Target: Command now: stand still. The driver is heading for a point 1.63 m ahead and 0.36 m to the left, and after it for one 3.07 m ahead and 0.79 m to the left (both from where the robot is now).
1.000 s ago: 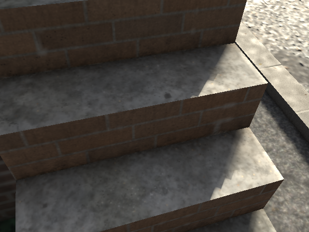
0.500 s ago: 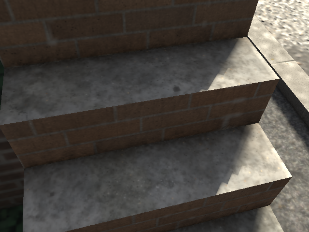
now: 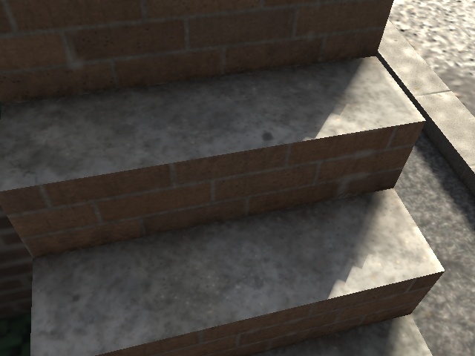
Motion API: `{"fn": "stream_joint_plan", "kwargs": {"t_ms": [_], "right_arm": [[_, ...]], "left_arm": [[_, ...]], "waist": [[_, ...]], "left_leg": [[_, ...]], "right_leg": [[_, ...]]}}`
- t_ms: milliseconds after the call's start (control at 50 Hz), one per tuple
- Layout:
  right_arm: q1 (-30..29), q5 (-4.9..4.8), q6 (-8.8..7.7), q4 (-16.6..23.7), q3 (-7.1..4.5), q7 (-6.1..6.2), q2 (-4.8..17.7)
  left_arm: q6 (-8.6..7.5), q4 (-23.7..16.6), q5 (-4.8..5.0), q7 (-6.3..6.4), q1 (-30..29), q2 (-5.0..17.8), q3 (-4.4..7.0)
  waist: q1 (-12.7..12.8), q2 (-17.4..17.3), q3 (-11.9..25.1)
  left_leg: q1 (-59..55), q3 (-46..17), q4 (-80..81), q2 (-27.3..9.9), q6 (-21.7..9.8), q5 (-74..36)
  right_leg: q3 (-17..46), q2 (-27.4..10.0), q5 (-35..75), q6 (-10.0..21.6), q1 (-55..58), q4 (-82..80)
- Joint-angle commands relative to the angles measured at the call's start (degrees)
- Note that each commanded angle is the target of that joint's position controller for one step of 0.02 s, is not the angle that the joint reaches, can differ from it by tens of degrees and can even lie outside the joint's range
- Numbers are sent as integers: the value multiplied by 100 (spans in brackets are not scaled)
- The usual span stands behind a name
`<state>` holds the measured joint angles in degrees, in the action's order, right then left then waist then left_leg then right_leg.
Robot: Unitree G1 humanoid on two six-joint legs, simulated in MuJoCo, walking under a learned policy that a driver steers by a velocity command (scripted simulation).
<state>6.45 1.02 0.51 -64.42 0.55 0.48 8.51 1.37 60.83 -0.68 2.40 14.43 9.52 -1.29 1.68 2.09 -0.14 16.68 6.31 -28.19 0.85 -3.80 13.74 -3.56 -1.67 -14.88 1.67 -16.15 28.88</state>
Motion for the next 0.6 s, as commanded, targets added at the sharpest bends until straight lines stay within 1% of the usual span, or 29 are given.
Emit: {"fn": "stream_joint_plan", "kwargs": {"t_ms": [20, 200, 240, 340, 560, 580, 600], "right_arm": [[3, 1, -39, 169, -76, 18, 516], [63, 3, -41, 175, -83, 25, 520], [51, -10, -47, 191, -86, 31, 531], [76, -6, -53, 207, -85, 34, 525], [108, -8, -57, 250, -91, 33, 542], [157, -21, -59, 224, -101, 34, 574], [125, -38, -67, 245, -119, 28, 635]], "left_arm": [[-27, -100, 1, 12, 320, 390, 67], [-32, -82, 6, 14, 353, 398, 81], [-25, -110, 4, 19, 320, 447, 103], [-19, -117, 4, 26, 363, 422, 106], [-23, -132, 9, 28, 407, 443, 119], [-26, -73, 32, 20, 533, 499, 144], [-33, -32, 62, 12, 651, 662, 198]], "waist": [[10, -165, 170], [5, -167, 156], [11, -157, 153], [20, -168, 167], [18, -165, 170], [47, -188, 272], [91, -147, 229]], "left_leg": [[-90, -473, 625, -429, -263, -476], [-145, -479, 660, -431, -260, -510], [-135, -459, 643, -423, -263, -505], [-133, -456, 634, -427, -263, -539], [-191, -449, 635, -429, -259, -620], [-154, -421, 581, -390, -302, -88], [95, -411, 475, -355, -351, 516]], "right_leg": [[240, -191, 378, 565, 80, -433], [234, -186, 426, 555, 78, -443], [233, -175, 421, 550, 71, -436], [238, -178, 463, 548, 75, -420], [236, -178, 538, 537, 78, -410], [224, -151, 91, 609, 149, -386], [318, -183, -505, 744, 169, -406]]}}
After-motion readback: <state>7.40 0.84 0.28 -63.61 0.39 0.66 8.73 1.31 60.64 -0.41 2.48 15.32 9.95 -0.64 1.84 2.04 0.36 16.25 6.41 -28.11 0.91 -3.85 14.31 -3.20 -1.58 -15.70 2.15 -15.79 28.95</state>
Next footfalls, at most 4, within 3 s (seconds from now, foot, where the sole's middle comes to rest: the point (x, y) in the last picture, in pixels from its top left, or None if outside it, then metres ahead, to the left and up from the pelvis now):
1.08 right None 0.10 -0.11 -0.77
1.42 left None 0.09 0.11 -0.58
1.78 right None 0.17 -0.06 -0.57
2.10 left None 0.03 0.06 -0.77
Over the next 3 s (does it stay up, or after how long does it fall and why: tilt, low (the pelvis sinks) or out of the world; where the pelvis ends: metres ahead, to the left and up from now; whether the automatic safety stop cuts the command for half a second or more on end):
stays up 0.22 -0.12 0.19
